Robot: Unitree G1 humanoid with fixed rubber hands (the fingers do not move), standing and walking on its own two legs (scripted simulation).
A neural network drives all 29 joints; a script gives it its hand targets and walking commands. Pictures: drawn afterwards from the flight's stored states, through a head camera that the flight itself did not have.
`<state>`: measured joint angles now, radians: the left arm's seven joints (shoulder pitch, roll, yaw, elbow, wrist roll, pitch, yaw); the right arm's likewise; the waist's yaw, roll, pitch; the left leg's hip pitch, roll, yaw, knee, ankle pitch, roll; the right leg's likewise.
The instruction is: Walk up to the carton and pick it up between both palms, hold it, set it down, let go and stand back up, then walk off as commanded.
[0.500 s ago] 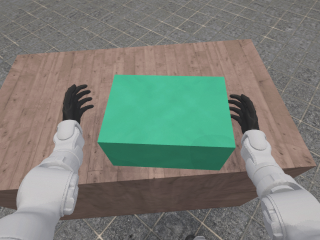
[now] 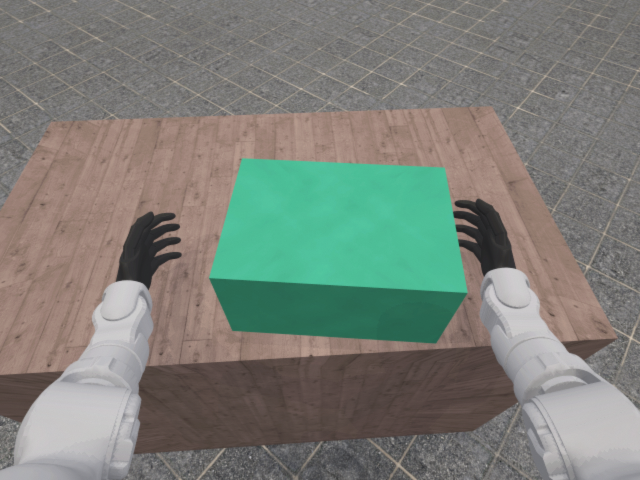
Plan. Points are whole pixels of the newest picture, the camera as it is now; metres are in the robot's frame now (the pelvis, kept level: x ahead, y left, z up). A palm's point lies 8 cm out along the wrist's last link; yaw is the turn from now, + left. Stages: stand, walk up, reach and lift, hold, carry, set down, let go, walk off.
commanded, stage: set down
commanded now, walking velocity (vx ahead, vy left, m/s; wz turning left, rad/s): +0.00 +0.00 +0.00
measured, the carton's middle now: (337, 249) +0.43 +0.01 +0.00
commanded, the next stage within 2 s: none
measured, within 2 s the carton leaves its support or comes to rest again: neither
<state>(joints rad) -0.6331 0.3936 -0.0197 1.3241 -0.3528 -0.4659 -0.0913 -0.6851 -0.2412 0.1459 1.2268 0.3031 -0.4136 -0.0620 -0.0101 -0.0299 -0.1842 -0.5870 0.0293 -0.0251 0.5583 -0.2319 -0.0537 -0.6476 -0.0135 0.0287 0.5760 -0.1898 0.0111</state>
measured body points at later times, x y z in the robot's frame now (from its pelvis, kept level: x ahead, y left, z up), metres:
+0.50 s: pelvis -0.04 +0.01 +0.01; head -0.06 +0.03 +0.46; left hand +0.28 +0.27 +0.02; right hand +0.29 -0.21 +0.04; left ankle +0.01 +0.15 -0.72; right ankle +0.04 -0.12 -0.72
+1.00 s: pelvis +0.00 +0.02 +0.02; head -0.04 +0.04 +0.46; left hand +0.23 +0.26 +0.01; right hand +0.25 -0.21 +0.04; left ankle +0.01 +0.15 -0.72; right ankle +0.04 -0.12 -0.72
